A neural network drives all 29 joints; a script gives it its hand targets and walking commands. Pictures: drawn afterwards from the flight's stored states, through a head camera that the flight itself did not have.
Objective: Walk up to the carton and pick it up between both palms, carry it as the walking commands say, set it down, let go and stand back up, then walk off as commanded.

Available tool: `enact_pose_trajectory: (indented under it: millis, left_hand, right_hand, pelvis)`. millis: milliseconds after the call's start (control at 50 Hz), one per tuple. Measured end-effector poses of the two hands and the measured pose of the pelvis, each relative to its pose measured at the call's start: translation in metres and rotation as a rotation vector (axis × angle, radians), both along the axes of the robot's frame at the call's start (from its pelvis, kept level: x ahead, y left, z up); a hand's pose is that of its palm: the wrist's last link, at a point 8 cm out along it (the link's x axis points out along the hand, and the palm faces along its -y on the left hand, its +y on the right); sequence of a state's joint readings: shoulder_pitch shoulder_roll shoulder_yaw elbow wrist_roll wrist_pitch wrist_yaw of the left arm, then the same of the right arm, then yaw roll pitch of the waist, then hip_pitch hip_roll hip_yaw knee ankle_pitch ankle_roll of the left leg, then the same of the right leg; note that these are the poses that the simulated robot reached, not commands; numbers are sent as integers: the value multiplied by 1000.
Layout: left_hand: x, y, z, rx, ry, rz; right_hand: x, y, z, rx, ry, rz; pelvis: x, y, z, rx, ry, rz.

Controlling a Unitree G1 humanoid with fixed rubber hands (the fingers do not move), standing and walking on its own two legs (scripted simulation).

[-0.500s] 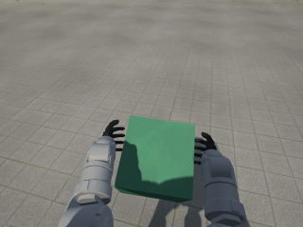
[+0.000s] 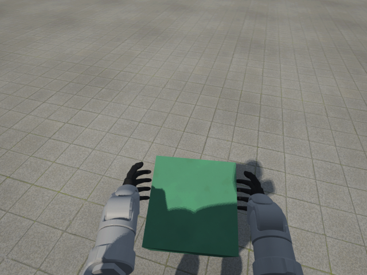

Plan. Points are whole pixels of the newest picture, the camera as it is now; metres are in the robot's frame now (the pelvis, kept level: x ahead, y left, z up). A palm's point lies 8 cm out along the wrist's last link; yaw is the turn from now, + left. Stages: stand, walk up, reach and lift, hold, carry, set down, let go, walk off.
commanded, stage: set down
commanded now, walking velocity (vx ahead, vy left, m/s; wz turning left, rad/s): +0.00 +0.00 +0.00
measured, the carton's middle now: (191, 208) +0.31 -0.03 -0.07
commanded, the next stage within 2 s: none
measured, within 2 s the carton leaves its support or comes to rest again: neither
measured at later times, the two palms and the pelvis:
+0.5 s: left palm (142, 201) +0.33 +0.10 -0.06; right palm (250, 214) +0.29 -0.19 -0.07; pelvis -0.02 +0.00 -0.03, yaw -1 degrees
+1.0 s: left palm (149, 207) +0.37 +0.09 -0.15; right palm (241, 220) +0.31 -0.19 -0.16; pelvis -0.03 -0.02 -0.10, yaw -1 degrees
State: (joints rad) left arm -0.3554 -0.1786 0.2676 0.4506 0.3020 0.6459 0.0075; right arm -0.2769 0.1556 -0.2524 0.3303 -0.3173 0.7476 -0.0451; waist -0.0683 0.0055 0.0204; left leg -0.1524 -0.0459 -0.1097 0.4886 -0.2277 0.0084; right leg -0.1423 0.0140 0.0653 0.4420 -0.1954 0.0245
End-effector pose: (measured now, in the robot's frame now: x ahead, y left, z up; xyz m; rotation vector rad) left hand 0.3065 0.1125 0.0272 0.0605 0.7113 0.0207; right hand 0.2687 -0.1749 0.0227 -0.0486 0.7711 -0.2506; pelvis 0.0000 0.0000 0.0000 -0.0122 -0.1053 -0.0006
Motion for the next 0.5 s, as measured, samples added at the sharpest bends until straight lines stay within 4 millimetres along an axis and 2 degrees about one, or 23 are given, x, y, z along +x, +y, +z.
enact_pose_trajectory:
  millis: [300,500]
  left_hand:
    - [19,-13,-41,12,-7,-8]
    - [26,-17,-87,0,-3,48]
  right_hand:
    - [6,-10,-47,20,-3,-41]
    - [17,-12,-93,29,-2,-46]
  pelvis:
    - [-8,3,-11,11,146,-17]
    - [-15,-2,-27,11,306,-16]
